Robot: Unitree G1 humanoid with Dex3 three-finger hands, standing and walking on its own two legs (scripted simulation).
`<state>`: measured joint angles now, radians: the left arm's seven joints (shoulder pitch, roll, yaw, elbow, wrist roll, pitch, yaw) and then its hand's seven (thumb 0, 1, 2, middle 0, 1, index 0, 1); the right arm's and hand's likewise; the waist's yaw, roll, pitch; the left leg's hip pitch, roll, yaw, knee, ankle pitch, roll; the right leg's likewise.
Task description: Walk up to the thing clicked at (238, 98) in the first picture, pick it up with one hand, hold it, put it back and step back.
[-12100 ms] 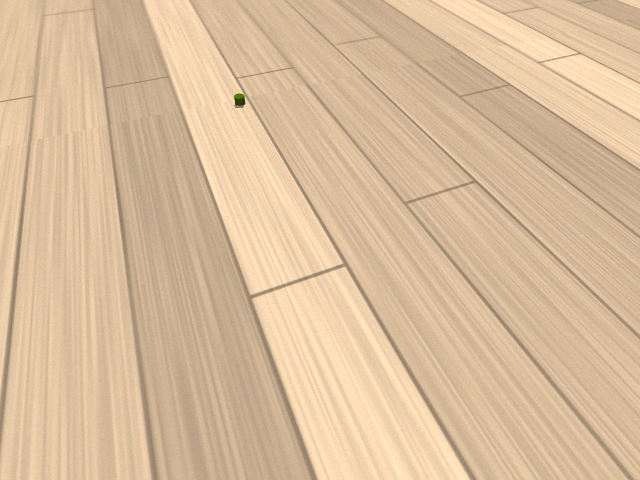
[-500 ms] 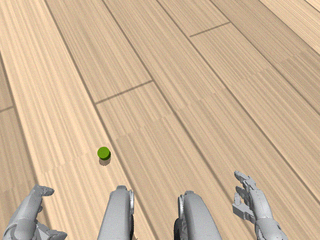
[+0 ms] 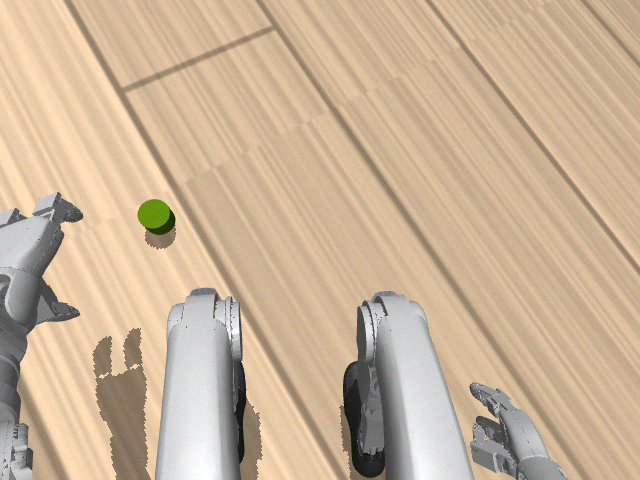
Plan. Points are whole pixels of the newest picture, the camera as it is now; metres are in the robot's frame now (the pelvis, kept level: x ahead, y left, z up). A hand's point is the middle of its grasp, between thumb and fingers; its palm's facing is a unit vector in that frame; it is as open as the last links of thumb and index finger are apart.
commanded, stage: rise first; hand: left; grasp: from above
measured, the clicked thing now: (157, 217) +0.51 +0.31 -0.39
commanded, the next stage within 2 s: none
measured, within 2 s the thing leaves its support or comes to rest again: neither
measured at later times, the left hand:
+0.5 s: hand (85, 240) +0.41 +0.35 -0.21, palm faces -0.45 -0.08 -0.89, open 14.2 cm
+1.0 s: hand (104, 228) +0.44 +0.35 -0.25, palm faces -0.44 -0.09 -0.89, open 14.2 cm
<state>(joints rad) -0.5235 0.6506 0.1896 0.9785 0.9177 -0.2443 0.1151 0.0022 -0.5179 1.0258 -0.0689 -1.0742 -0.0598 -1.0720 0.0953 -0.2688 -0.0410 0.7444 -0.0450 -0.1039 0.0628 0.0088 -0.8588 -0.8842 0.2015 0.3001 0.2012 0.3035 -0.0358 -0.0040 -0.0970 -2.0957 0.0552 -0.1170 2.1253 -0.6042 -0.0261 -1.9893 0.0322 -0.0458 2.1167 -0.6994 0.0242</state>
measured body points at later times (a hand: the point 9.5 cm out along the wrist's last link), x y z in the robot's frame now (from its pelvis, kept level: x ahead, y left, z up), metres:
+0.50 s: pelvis +0.00 +0.01 -0.06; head +0.22 +0.08 +0.32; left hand +0.43 +0.36 -0.16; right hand +0.09 -0.27 -0.17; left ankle +0.10 +0.14 -0.38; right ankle +0.09 -0.12 -0.38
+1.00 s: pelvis +0.01 +0.00 -0.08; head +0.26 +0.07 +0.29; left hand +0.46 +0.35 -0.20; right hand +0.09 -0.28 -0.20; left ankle +0.10 +0.14 -0.38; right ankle +0.09 -0.12 -0.38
